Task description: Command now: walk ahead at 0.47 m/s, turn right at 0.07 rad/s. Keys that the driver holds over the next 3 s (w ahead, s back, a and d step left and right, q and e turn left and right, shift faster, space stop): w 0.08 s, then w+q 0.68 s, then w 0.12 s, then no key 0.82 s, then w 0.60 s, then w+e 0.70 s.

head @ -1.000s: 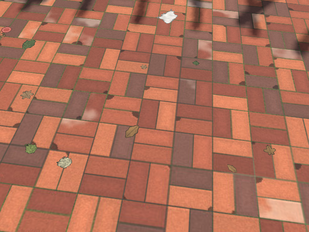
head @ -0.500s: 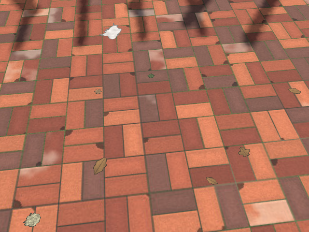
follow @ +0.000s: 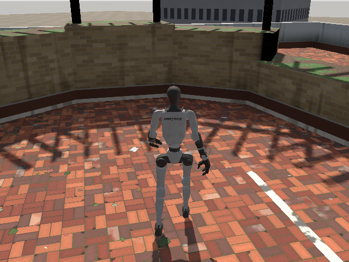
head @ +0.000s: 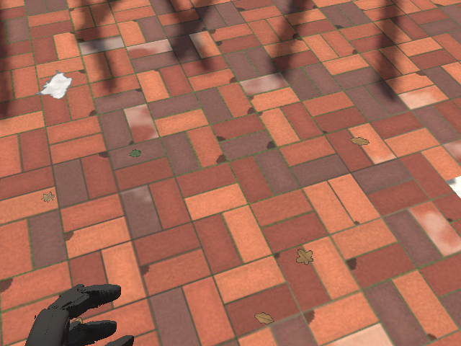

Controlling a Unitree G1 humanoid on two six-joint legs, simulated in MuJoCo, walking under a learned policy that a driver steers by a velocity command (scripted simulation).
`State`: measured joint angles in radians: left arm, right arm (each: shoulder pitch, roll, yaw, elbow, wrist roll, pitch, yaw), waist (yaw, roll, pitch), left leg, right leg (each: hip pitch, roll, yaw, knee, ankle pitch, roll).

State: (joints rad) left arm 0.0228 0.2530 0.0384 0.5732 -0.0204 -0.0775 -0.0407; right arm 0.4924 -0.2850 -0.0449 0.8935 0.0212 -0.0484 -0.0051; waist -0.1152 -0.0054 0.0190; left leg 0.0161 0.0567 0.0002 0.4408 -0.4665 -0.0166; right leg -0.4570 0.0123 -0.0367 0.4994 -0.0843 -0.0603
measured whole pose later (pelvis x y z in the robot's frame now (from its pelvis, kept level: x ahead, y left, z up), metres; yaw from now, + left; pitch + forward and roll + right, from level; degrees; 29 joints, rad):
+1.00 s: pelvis +0.56 +0.09 +0.00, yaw +24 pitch +2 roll +0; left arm 0.06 0.28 0.04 0.68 0.03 -0.12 -0.03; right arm 0.36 -0.30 -0.06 0.74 0.01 -0.03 -0.02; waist -0.07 -0.01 0.01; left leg -0.09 -0.10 -0.19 0.53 -0.45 0.05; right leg -0.46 0.01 0.02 0.46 0.01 -0.01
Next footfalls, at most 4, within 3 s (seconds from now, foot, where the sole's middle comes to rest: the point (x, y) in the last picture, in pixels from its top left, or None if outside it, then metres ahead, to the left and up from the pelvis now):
0.50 left None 0.43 0.16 -0.76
0.98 right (194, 251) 0.75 0.04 -0.76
1.32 left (120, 291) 0.64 0.27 -0.76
2.34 left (78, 205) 0.96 0.42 -0.76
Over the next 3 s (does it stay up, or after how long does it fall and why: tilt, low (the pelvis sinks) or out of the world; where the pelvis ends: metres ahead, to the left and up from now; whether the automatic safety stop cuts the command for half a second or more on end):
stays up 1.17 0.31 -0.01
